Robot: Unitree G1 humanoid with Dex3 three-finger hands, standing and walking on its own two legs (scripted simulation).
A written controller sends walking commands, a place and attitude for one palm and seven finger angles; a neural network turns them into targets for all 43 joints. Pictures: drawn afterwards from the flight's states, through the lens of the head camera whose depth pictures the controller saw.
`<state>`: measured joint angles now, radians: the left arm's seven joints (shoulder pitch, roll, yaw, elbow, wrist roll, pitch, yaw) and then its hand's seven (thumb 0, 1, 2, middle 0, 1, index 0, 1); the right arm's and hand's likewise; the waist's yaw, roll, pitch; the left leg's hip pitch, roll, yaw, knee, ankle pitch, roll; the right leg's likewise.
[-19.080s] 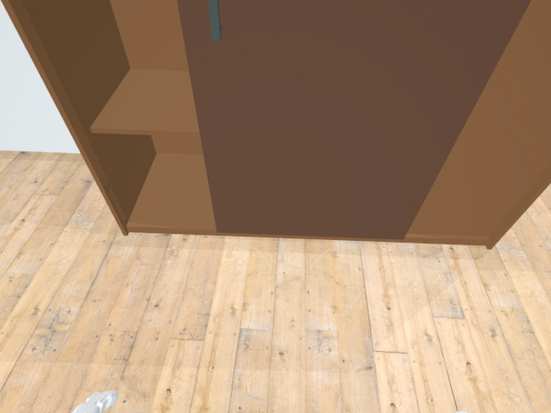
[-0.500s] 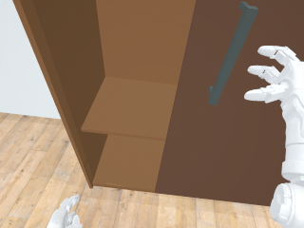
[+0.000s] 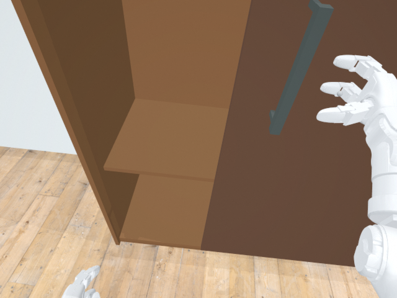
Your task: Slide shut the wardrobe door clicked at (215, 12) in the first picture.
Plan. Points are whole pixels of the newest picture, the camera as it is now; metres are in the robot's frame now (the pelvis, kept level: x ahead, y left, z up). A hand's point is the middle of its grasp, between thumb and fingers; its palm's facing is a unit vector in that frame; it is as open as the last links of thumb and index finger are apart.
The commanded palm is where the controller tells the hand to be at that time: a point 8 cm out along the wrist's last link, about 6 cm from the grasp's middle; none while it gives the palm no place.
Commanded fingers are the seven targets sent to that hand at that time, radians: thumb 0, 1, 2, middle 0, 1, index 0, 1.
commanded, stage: move the hooked fingers beside the handle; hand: right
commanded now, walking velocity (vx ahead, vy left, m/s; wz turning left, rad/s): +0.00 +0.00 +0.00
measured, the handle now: (292, 75) +0.46 -0.13 +0.26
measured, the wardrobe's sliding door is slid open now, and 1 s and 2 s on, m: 0.41 0.41 0.41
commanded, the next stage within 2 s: feel for the door with the fingertips in 0.06 s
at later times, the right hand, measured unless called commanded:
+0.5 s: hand (317, 95) +0.42 -0.17 +0.25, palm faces +0.04 +1.00 -0.01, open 14.0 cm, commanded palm +0.39 -0.21 +0.25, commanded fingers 0.00 0.50 -0.30 0.30 1.20 0.30 1.20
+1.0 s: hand (311, 93) +0.41 -0.15 +0.25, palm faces +0.05 +1.00 -0.02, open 14.0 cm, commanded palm +0.39 -0.20 +0.25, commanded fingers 0.00 0.50 -0.30 0.30 1.20 0.30 1.20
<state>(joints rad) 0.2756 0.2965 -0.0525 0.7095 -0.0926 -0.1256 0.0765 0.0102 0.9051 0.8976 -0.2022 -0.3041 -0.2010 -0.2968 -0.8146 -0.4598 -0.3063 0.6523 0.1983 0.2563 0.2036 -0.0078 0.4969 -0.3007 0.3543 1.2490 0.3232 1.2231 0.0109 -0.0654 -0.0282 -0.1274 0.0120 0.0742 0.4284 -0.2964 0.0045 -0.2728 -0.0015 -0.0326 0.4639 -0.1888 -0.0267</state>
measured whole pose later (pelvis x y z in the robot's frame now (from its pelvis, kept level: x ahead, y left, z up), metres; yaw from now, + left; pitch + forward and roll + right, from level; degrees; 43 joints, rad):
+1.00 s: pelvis +0.00 +0.01 +0.00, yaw +1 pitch -2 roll +0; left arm 0.23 0.29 -0.05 0.69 -0.08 -0.08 0.06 0.01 0.91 0.90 -0.20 -0.30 -0.20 -0.30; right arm -0.71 -0.35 -0.28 0.46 0.20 0.32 0.11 -0.01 0.50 -0.30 0.31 1.21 0.30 1.20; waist 0.01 -0.07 -0.03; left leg -0.09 0.00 0.06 0.42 -0.30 0.02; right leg -0.22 -0.02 -0.04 0.44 -0.18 -0.01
